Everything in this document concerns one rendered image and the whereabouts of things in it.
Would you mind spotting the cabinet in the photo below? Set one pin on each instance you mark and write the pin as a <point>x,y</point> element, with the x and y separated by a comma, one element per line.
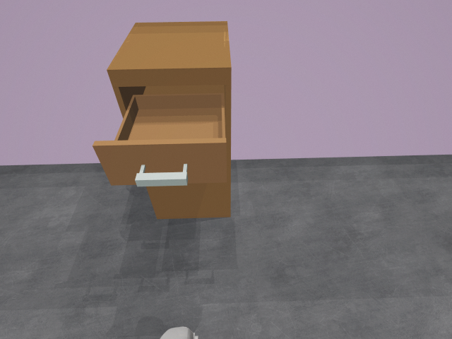
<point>179,58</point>

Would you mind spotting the handle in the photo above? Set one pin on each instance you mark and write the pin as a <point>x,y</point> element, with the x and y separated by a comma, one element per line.
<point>162,178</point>

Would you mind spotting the drawer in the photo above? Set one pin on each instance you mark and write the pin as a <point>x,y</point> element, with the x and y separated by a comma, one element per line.
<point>164,132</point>

